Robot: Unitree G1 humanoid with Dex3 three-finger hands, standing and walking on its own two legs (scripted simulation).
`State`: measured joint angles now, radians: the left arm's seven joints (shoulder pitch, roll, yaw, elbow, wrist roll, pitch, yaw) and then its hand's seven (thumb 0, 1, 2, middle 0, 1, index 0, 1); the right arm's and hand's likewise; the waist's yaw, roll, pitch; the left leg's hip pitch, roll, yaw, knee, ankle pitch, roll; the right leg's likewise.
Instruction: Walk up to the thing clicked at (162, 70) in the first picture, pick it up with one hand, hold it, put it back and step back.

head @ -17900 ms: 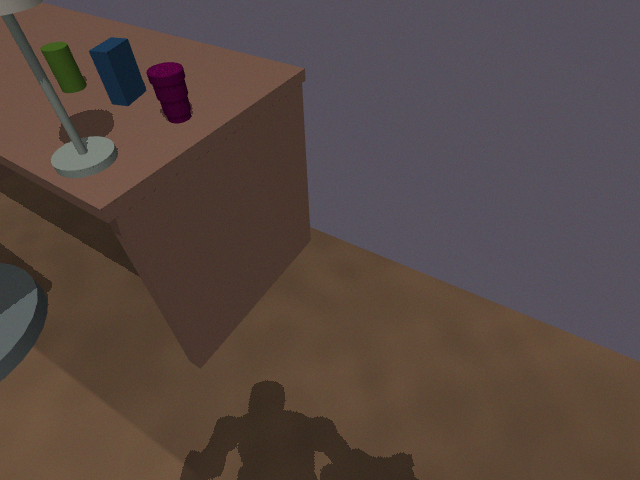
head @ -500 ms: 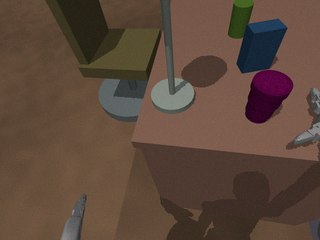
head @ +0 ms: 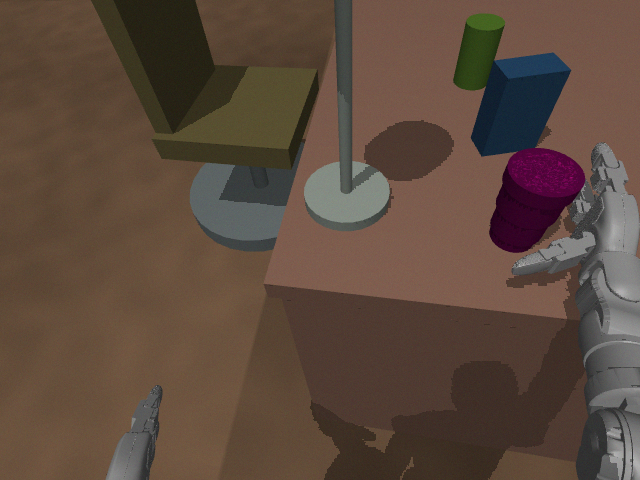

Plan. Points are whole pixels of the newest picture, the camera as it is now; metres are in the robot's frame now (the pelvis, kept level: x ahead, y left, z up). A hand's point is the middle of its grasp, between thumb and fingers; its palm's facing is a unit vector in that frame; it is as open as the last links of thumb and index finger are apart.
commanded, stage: rest palm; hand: right
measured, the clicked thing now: (526, 206) +0.47 -0.20 +0.07
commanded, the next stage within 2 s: close in 0.12 s
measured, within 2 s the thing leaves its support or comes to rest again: leaves its support in 1.20 s
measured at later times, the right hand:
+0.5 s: hand (531, 208) +0.46 -0.20 +0.08, palm faces +0.20 +0.98 +0.00, open 15.8 cm
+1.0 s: hand (528, 210) +0.46 -0.20 +0.08, palm faces +0.19 +0.98 +0.02, open 10.5 cm
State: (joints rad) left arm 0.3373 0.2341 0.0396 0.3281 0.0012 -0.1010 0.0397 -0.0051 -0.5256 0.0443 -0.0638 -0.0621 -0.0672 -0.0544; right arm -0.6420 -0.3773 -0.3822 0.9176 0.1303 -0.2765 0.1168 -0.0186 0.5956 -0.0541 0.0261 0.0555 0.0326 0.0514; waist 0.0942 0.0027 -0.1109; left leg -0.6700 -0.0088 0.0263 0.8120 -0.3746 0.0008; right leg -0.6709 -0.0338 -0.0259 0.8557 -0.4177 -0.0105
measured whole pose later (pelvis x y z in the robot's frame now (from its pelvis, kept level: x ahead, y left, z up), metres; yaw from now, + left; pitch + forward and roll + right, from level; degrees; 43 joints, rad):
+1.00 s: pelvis -0.01 +0.00 -0.01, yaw +0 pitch +15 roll +1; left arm 0.34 0.23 0.07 0.29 0.02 -0.07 0.01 0.00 -0.52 0.04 -0.05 -0.06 -0.06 -0.05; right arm -0.71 -0.35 -0.39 0.97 0.09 -0.33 0.04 0.01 0.38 -0.85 0.79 0.86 0.77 0.87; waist 0.12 0.00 -0.11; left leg -0.73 -0.01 0.02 0.85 -0.38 0.00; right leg -0.73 -0.03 -0.03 0.90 -0.43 -0.02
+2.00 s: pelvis +0.01 +0.00 +0.02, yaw +0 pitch +10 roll +1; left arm 0.31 0.24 0.05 0.40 -0.02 -0.10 0.05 -0.01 -0.54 0.07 -0.06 -0.05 -0.05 -0.06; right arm -0.74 -0.37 -0.33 0.90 0.11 -0.16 0.04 0.00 0.40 -1.07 0.73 1.00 0.72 0.97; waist 0.09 -0.01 -0.08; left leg -0.53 -0.01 0.02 0.68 -0.32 0.00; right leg -0.52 -0.03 -0.04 0.70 -0.36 -0.01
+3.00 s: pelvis +0.00 +0.01 +0.04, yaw -1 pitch -1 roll +0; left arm 0.26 0.24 0.08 0.58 -0.05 -0.11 0.07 -0.01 -0.51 0.04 -0.04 -0.05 -0.05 -0.04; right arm -0.48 -0.29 -0.26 0.14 0.20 0.39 0.03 0.01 0.42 -1.09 0.73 1.01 0.72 0.98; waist -0.01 -0.06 -0.05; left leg -0.24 0.01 0.03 0.52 -0.26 0.01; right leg -0.23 -0.01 -0.02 0.50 -0.27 0.00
